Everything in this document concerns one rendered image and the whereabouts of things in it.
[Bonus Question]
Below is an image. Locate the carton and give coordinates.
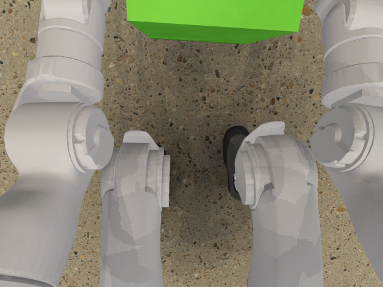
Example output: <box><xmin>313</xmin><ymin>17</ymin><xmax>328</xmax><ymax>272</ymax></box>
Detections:
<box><xmin>126</xmin><ymin>0</ymin><xmax>304</xmax><ymax>44</ymax></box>

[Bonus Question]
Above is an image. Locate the robot left upper arm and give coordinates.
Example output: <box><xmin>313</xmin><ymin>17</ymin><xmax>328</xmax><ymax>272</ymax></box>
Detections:
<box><xmin>0</xmin><ymin>102</ymin><xmax>114</xmax><ymax>287</ymax></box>

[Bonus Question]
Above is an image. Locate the robot left forearm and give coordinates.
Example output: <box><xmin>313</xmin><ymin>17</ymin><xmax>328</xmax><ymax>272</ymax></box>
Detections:
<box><xmin>4</xmin><ymin>0</ymin><xmax>111</xmax><ymax>154</ymax></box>

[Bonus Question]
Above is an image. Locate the robot right upper arm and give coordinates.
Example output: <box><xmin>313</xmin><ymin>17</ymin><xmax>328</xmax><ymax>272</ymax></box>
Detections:
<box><xmin>310</xmin><ymin>103</ymin><xmax>383</xmax><ymax>283</ymax></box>

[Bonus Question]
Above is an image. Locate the right robot thigh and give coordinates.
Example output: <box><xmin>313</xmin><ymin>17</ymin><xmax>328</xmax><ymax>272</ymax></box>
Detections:
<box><xmin>236</xmin><ymin>134</ymin><xmax>324</xmax><ymax>287</ymax></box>

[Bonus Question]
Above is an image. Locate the right robot shin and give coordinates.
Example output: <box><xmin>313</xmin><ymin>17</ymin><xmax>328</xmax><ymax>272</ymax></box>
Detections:
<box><xmin>234</xmin><ymin>121</ymin><xmax>318</xmax><ymax>193</ymax></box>

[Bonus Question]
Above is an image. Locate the robot right forearm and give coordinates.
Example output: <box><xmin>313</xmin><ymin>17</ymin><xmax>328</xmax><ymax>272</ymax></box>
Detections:
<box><xmin>315</xmin><ymin>0</ymin><xmax>383</xmax><ymax>109</ymax></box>

